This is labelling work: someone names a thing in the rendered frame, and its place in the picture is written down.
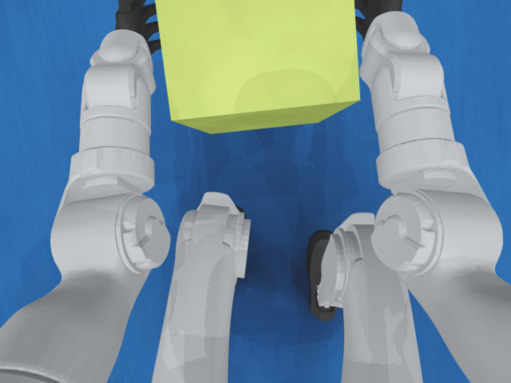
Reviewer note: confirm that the carton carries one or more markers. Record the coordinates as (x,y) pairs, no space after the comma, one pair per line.
(236,65)

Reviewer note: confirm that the left robot thigh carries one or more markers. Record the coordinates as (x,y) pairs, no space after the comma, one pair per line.
(194,340)

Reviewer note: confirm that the right robot forearm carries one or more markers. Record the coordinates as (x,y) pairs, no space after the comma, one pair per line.
(411,111)

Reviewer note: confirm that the robot right hand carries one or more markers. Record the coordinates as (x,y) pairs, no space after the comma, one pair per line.
(371,9)

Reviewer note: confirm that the left robot forearm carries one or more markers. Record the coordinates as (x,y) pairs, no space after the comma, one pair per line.
(115,123)

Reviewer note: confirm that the robot right upper arm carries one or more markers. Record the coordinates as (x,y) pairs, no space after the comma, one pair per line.
(444,246)

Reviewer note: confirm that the robot left hand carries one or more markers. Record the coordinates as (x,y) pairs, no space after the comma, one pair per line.
(132,15)

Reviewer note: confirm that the right robot thigh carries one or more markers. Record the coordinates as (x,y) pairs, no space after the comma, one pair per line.
(380,344)

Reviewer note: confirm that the robot thigh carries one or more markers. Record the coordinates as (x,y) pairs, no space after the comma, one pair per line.
(380,344)
(194,340)

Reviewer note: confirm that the robot left upper arm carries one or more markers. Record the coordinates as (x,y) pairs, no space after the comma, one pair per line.
(105,249)

